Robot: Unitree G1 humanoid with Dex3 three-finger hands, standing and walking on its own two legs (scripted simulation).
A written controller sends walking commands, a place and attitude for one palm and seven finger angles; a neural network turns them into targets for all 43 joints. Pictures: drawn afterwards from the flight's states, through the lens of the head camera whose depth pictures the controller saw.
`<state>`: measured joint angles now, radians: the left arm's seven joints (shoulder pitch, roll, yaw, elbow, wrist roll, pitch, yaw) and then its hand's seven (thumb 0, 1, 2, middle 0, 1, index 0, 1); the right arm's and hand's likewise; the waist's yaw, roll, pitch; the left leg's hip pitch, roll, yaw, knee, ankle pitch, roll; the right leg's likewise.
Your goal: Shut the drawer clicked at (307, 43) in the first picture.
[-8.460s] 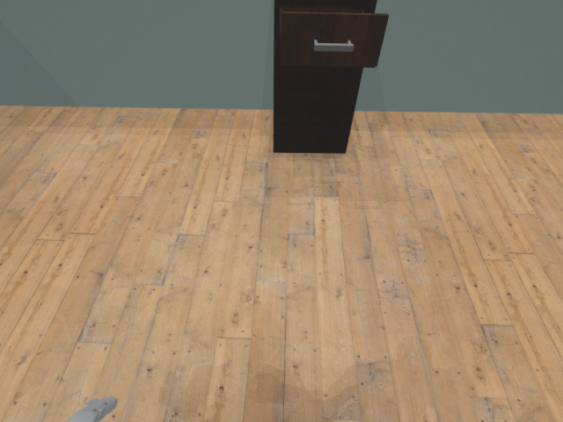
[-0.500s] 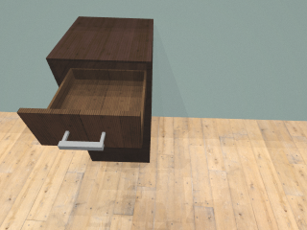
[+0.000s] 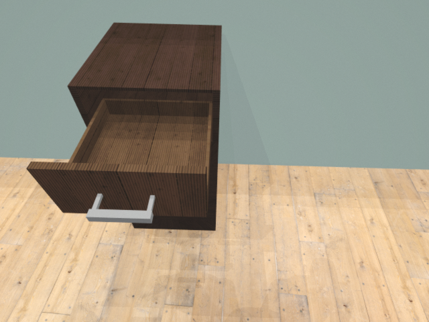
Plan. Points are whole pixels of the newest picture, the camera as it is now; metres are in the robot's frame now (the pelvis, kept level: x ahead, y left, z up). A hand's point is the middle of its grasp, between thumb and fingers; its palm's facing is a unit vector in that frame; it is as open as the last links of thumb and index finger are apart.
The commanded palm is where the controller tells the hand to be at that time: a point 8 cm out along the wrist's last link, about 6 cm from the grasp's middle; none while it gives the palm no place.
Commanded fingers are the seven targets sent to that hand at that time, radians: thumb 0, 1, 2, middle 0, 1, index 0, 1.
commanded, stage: come to a stop and stand still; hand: left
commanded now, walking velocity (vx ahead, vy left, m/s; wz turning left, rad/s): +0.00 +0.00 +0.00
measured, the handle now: (122, 207) +0.35 +0.23 -0.04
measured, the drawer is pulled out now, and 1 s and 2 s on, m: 0.29 0.29 0.29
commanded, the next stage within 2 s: look again from close up in 0.20 s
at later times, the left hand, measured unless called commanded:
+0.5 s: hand out of the picture +0.03 +0.19 -0.18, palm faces +0.01 -0.98 -0.22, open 7.4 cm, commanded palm none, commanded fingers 0.00 0.90 0.90 -0.20 -0.30 -0.20 -0.30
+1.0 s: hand out of the picture -0.01 +0.18 -0.18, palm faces +0.02 -0.98 -0.18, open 7.4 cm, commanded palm none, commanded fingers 0.00 0.90 0.90 -0.20 -0.30 -0.20 -0.30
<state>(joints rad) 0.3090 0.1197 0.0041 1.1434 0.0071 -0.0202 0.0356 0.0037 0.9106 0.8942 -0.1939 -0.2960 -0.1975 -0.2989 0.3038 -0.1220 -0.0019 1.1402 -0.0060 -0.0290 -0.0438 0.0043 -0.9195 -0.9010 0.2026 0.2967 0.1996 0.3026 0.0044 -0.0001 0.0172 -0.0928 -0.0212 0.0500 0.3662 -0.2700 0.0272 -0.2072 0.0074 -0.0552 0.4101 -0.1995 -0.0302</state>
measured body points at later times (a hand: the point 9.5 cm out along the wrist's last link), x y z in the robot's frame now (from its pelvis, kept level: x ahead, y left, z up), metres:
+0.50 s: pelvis +0.01 +0.01 -0.01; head +0.01 +0.00 +0.44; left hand +0.03 +0.24 -0.16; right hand +0.03 -0.22 -0.17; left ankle -0.05 +0.10 -0.74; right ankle +0.01 -0.10 -0.74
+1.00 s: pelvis +0.00 +0.01 -0.01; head +0.01 +0.01 +0.44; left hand -0.01 +0.23 -0.16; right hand -0.03 -0.20 -0.17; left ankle -0.05 +0.10 -0.74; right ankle +0.01 -0.10 -0.74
